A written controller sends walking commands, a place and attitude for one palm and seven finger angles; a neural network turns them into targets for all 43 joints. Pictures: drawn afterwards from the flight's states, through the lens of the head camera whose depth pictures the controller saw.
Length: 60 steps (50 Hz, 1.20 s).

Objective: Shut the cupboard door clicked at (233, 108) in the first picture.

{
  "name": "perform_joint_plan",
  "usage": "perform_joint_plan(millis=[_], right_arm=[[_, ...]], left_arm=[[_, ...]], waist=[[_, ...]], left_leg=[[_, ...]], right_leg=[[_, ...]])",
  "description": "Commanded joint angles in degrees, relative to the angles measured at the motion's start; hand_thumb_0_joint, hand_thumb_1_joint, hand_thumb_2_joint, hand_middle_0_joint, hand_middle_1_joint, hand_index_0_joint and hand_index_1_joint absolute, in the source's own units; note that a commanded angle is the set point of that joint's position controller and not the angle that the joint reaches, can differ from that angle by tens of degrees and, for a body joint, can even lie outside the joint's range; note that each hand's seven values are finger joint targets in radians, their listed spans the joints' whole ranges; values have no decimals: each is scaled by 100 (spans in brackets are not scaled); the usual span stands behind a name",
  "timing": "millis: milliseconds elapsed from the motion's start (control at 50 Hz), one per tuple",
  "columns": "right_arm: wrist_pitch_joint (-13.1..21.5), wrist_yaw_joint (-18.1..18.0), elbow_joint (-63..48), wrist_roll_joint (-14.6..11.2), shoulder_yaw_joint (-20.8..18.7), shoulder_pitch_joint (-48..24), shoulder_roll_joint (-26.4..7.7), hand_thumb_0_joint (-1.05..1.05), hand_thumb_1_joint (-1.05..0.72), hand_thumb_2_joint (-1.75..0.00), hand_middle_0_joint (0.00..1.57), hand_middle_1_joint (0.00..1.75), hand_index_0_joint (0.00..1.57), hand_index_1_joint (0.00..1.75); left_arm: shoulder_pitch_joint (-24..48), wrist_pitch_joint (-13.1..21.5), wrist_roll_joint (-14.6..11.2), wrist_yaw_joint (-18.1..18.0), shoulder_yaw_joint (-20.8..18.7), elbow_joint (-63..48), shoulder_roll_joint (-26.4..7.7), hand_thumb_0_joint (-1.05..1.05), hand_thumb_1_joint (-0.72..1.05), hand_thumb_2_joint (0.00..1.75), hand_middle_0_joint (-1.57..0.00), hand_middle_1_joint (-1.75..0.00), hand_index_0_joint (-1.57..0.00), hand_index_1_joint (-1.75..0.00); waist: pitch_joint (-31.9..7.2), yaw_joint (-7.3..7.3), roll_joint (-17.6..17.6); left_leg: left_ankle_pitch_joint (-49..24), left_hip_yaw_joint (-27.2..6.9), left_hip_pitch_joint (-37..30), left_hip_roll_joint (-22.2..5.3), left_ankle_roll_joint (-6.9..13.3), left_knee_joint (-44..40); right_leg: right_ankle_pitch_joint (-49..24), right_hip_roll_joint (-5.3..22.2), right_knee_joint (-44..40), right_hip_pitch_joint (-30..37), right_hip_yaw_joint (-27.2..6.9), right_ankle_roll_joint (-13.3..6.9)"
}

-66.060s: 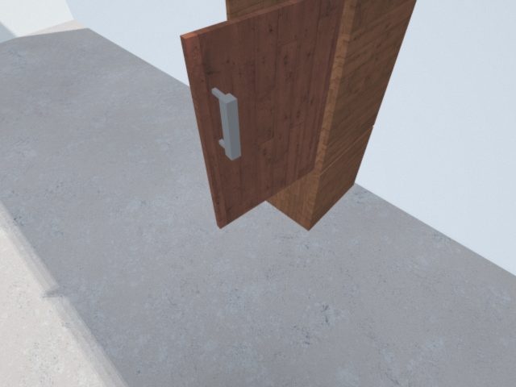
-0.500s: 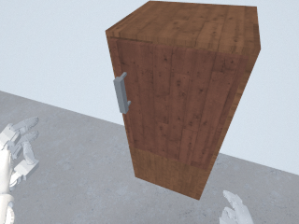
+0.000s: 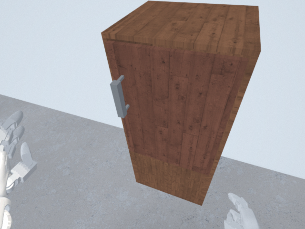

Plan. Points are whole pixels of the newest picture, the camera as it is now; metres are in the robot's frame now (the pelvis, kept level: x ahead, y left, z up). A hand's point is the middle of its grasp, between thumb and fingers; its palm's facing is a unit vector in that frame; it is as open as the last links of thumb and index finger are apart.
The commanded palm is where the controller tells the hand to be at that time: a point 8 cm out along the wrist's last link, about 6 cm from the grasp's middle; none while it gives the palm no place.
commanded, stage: step back with the hand held close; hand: left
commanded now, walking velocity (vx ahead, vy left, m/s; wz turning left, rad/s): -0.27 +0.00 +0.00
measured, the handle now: (122, 96) +0.54 +0.18 +0.06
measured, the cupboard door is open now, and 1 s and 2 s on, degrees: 0 0 0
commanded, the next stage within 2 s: stop stepping back and stand still in 1.02 s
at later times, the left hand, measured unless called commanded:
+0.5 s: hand (9, 181) +0.16 +0.29 +0.15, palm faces +0.37 -0.80 -0.48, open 7.4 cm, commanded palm +0.10 +0.33 +0.17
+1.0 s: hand out of the picture +0.03 +0.34 +0.17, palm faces +0.49 -0.77 -0.41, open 7.4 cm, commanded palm -0.05 +0.37 +0.17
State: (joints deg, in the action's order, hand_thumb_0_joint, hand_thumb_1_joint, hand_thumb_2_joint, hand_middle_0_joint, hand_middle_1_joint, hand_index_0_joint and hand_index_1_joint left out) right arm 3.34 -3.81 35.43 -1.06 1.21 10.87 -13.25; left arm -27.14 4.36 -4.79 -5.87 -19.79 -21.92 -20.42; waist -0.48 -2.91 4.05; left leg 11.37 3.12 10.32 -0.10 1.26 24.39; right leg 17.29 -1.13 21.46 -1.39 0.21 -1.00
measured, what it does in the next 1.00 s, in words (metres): walks backwards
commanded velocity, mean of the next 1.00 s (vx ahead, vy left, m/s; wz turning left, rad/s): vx -0.30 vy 0.00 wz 0.00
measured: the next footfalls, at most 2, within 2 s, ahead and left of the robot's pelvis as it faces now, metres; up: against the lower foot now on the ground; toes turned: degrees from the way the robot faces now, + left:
right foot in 1.14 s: -0.26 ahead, -0.05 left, +0.00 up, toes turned +3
left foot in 1.32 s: -0.18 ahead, +0.20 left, +0.00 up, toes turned +4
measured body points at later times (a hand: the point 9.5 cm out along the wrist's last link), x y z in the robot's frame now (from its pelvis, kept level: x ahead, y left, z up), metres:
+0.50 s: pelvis -0.05 +0.03 -0.01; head -0.05 +0.03 +0.44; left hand +0.13 +0.33 +0.18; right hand +0.12 -0.22 -0.08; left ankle +0.02 +0.11 -0.74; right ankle -0.06 -0.11 -0.74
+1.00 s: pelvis -0.17 +0.06 -0.02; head -0.17 +0.09 +0.42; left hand -0.01 +0.38 +0.19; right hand +0.01 -0.17 -0.09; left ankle +0.02 +0.11 -0.74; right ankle -0.15 -0.09 -0.72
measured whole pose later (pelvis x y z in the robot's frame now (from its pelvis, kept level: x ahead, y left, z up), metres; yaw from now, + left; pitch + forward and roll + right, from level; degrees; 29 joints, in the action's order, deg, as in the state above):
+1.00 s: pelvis -0.17 +0.06 -0.02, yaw +4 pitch -2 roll -6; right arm 4.3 -4.7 34.7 0.0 0.0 11.2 -12.4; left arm -24.6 13.9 -2.3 -8.7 -24.5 -27.1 -25.6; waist 1.8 1.0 3.5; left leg 5.0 4.4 30.2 -1.8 6.4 30.5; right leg 22.7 -5.6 44.1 -19.7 -0.7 0.8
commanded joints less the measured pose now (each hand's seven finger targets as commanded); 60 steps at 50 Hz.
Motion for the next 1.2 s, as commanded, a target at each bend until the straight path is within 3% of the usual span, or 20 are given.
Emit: perform_joint_plan(millis=[0,120,260,400,520,600,640,740,800,860,920,940,980,1060,1080,1100,1120,1140,1160,1180], right_arm=[[102,-95,-932,-18,-250,-774,-633,0,-90,-90,20,30,20,30],[-137,-142,-1087,-50,-342,-775,-673,0,-90,-90,20,30,20,30],[-402,-193,-1321,-94,-372,-681,-674,0,-90,-90,20,30,20,30],[-382,-188,-1343,-84,-383,-563,-753,0,-90,-90,20,30,20,30],[-141,-235,-1351,-36,-390,-587,-917,0,-90,-90,20,30,20,30],[34,-199,-1320,-1,-419,-452,-875,0,-90,-90,20,30,20,30],[101,-170,-1294,21,-417,-438,-815,0,-90,-90,20,30,20,30],[236,-24,-1047,40,-409,-221,-583,0,-90,-90,20,30,20,30],[274,-76,-893,69,-420,-231,-605,0,-90,-90,20,30,20,30],[335,-167,-910,69,-378,-361,-669,0,-90,-90,20,30,20,30],[455,-233,-992,86,-420,-643,-913,0,-90,-90,20,30,20,30],[423,-203,-958,127,-442,-550,-815,0,-90,-90,20,30,20,30],[436,-58,-933,149,-515,-531,-711,0,-90,-90,20,30,20,30],[542,140,-985,53,-499,-680,-453,0,-90,-90,20,30,20,30],[531,173,-913,50,-506,-626,-448,0,-90,-90,20,30,20,30],[498,190,-790,21,-490,-533,-398,0,-90,-90,20,30,20,30],[480,202,-660,33,-523,-387,-488,0,-90,-90,20,30,20,30],[409,221,-594,121,-443,-443,-490,0,-90,-90,20,30,20,30],[396,227,-542,174,-412,-379,-533,0,-90,-90,20,30,20,30],[390,172,-596,32,-356,-316,-441,0,-90,-90,20,30,20,30]], left_arm=[[474,519,9,-47,-930,-830,-1363,0,90,90,-20,-30,-20,-30],[130,571,54,-110,-945,-1207,-1453,0,90,90,-20,-30,-20,-30],[-290,553,-15,-216,-1207,-1441,-1656,0,90,90,-20,-30,-20,-30],[-386,643,-27,-287,-1087,-1338,-1534,0,90,90,-20,-30,-20,-30],[-16,876,169,-362,-1221,-1491,-1579,0,90,90,-20,-30,-20,-30],[144,1024,267,-345,-1238,-1717,-1452,0,90,90,-20,-30,-20,-30],[45,1086,248,-323,-1295,-1846,-1478,0,90,90,-20,-30,-20,-30],[-226,1182,49,-372,-1077,-1943,-1398,0,90,90,-20,-30,-20,-30],[95,1193,125,-472,-1081,-1935,-1532,0,90,90,-20,-30,-20,-30],[397,1194,140,-489,-1074,-1908,-1563,0,90,90,-20,-30,-20,-30],[442,1312,251,-449,-1466,-1513,-1689,0,90,90,-20,-30,-20,-30],[435,1304,263,-393,-1499,-1454,-1622,0,90,90,-20,-30,-20,-30],[633,1362,130,-314,-1526,-1802,-1755,0,90,90,-20,-30,-20,-30],[-339,1354,-148,-279,-1463,-2097,-1679,0,90,90,-20,-30,-20,-30],[-428,1372,-176,-285,-1547,-2218,-1770,0,90,90,-20,-30,-20,-30],[-465,1428,-140,-325,-1579,-2303,-1859,0,90,90,-20,-30,-20,-30],[-388,1472,-57,-406,-1646,-2482,-1967,0,90,90,-20,-30,-20,-30],[21,1470,13,-421,-1478,-2574,-1990,0,90,90,-20,-30,-20,-30],[57,1382,-11,-413,-1548,-1948,-1931,0,90,90,-20,-30,-20,-30],[287,1200,65,-306,-896,-1795,-1342,0,90,90,-20,-30,-20,-30]], waist=[[-273,144,-457],[-1085,140,-271],[-1201,185,-292],[-803,247,-57],[-280,238,552],[-399,215,835],[-488,210,765],[-857,360,-715],[-738,435,-857],[-482,423,-151],[-230,244,1273],[-415,212,1262],[-756,148,936],[-1421,34,961],[-1487,48,684],[-1312,96,-400],[-881,151,-1459],[-281,191,-1719],[-37,274,-1570],[10,302,-1504]], left_leg=[[-754,-254,-433,-219,192,352],[-2022,-86,-533,-286,172,591],[-2457,-258,-294,-449,124,472],[-1096,-471,323,-575,133,49],[2525,-1216,2399,-983,428,-1181],[3342,-1417,3226,-1186,488,-1494],[3227,-1361,3157,-1123,462,-1304],[1164,-510,539,-315,-88,627],[745,-415,27,-261,-99,1173],[792,-867,442,-633,37,64],[4082,-2134,3310,-1747,477,-2132],[4062,-1996,3750,-1877,443,-2314],[3067,-1352,3051,-1623,88,-2109],[1653,-87,1166,-1153,-404,-1241],[1381,281,661,-950,-544,-384],[985,629,80,-496,-737,1474],[1109,-24,-175,-142,-707,3488],[1548,-603,939,-103,-588,4729],[1447,-1039,1487,-457,-518,5144],[1264,-1012,1921,-312,-327,4396]], right_leg=[[-2241,611,-556,-1313,-453,119],[-3972,697,157,-960,-345,302],[-3306,533,464,-952,-321,166],[-1579,355,300,-1230,-377,137],[-143,-92,933,-245,-178,211],[-130,-291,1736,377,18,189],[-19,-273,1663,283,-61,126],[525,681,-88,-2186,-1201,-400],[250,948,-276,-2885,-1410,-400],[272,236,387,-2647,-652,-21],[673,-697,2692,-276,61,214],[764,-738,3408,168,172,171],[1282,-780,3634,-223,372,30],[1689,-539,1667,-861,712,-129],[1623,-184,704,-1290,475,-213],[1548,672,-532,-2314,-618,-463],[1736,2006,-1404,-3885,-2559,-936],[1531,2544,-1393,-3855,-2871,-1386],[1236,2614,-1220,-3679,-2473,-1516],[252,1695,-584,-2694,-1980,-1076]])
